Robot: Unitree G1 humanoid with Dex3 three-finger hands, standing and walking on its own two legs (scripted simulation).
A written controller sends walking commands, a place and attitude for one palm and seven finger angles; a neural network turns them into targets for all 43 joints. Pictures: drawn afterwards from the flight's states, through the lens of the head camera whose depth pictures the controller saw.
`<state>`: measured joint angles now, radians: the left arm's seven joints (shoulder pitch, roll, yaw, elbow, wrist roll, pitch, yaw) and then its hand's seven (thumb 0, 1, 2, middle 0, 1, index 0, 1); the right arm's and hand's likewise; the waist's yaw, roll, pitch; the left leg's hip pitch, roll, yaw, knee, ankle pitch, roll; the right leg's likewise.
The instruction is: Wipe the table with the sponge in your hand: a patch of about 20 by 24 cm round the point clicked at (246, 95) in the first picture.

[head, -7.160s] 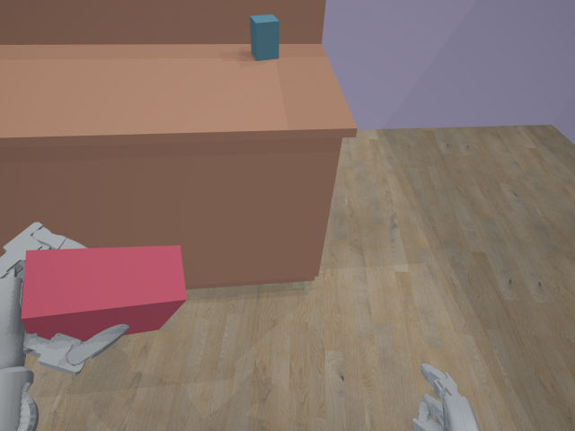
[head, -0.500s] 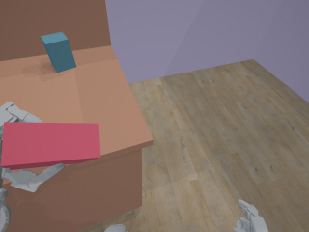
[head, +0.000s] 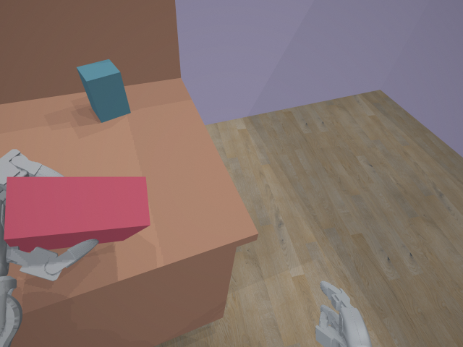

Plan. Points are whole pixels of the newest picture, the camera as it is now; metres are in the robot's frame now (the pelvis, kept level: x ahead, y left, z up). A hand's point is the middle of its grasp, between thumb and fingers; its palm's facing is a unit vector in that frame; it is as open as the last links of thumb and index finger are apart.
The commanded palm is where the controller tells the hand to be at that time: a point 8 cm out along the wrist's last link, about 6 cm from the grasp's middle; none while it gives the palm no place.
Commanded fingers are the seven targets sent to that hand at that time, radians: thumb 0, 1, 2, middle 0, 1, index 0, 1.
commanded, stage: come to a stop and stand still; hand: left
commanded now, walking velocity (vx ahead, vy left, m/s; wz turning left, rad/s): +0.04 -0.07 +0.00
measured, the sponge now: (99, 214) +0.24 +0.20 +0.15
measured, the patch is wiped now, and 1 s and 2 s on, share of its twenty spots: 0.00 0.00 0.00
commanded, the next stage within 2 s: look again from close up in 1.16 s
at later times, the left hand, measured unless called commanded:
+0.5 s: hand (61, 227) +0.22 +0.24 +0.15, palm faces +0.22 -0.91 -0.35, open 10.2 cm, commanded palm +0.17 +0.30 +0.19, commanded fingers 0.00 0.10 1.30 -1.20 -1.60 -1.20 -1.60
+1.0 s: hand out of the picture +0.24 +0.31 +0.17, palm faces +0.35 -0.87 -0.35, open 10.2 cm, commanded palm +0.18 +0.34 +0.19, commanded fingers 0.00 0.10 1.30 -1.20 -1.60 -1.20 -1.60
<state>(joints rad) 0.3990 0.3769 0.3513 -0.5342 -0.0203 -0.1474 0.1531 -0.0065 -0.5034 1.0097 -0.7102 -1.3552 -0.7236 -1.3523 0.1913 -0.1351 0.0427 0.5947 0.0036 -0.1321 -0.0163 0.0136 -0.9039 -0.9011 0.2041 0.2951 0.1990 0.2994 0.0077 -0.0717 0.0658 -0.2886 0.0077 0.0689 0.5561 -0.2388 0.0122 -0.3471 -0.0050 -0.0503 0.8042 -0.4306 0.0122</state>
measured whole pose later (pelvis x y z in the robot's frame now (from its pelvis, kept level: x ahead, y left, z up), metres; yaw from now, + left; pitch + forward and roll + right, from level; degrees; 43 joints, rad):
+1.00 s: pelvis +0.01 +0.06 +0.01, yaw -2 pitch -2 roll -2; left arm 0.40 0.40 0.36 -0.50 -0.04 -0.19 0.10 -0.01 -0.50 1.01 -0.71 -1.35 -0.72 -1.35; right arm 0.17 -0.16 0.04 0.55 0.00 -0.13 -0.02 0.01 -0.90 -0.90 0.21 0.30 0.20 0.30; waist 0.04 -0.06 0.08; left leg -0.21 -0.05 0.07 0.47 -0.24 0.09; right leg -0.19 -0.02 -0.02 0.43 -0.21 0.02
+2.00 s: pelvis +0.01 +0.04 +0.01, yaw -2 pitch +0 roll -1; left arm 0.20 0.48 0.46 -0.30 -0.04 -0.23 0.10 -0.01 -0.50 1.01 -0.71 -1.35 -0.73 -1.35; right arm 0.18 -0.19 0.03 0.58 0.01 -0.15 -0.02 0.01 -0.90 -0.90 0.20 0.30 0.20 0.30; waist 0.06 -0.03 0.06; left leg -0.25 -0.02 0.05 0.47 -0.23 0.06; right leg -0.22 0.02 -0.04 0.40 -0.19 -0.01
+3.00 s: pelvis +0.00 +0.05 +0.01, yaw -2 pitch -1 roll -2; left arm 0.43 0.37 0.34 -0.43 -0.04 -0.19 0.11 -0.01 -0.50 1.02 -0.71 -1.35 -0.73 -1.34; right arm 0.21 -0.19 0.03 0.58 0.02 -0.12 -0.04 0.01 -0.90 -0.90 0.21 0.30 0.20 0.30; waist 0.03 -0.03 0.04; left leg -0.22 -0.04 0.06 0.46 -0.23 0.08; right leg -0.18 0.00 -0.03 0.39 -0.19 0.02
